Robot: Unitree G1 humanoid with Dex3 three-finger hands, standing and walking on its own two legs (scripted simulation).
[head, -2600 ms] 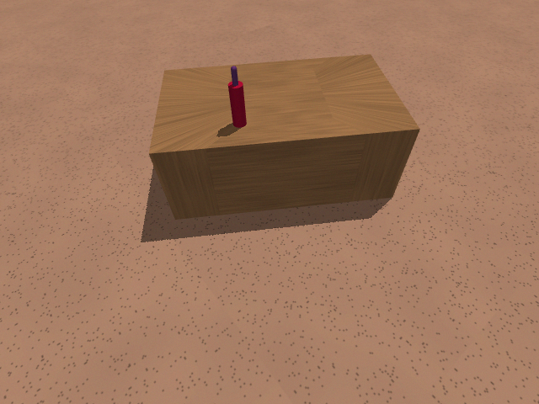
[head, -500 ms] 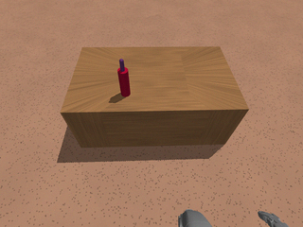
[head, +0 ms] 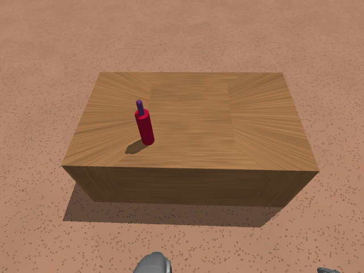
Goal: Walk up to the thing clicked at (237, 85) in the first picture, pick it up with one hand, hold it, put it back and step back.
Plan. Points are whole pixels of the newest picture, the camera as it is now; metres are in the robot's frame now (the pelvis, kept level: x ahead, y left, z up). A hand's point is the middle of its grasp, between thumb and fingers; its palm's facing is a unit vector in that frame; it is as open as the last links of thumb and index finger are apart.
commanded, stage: walk up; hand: left
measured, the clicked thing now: (144, 122) +0.67 +0.21 -0.22
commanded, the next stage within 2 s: none
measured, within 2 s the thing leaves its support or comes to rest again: neither
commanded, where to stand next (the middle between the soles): +0.21 +0.01 m, yaw +0 degrees
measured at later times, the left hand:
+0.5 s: hand (106, 232) +0.22 +0.24 -0.14, palm faces -0.05 -0.90 -0.44, open 7.4 cm
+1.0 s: hand (102, 229) +0.23 +0.26 -0.16, palm faces +0.00 -0.93 -0.37, open 7.4 cm
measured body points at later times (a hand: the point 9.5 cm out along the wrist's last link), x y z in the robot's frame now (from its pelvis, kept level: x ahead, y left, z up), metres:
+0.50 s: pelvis +0.13 -0.04 -0.02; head +0.16 -0.06 +0.43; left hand +0.22 +0.28 -0.11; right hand +0.20 -0.36 -0.15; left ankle +0.13 +0.11 -0.71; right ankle +0.23 -0.15 -0.73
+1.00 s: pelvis +0.16 -0.01 -0.01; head +0.18 -0.01 +0.44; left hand +0.23 +0.30 -0.13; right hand +0.24 -0.32 -0.13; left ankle +0.16 +0.11 -0.73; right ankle +0.23 -0.15 -0.73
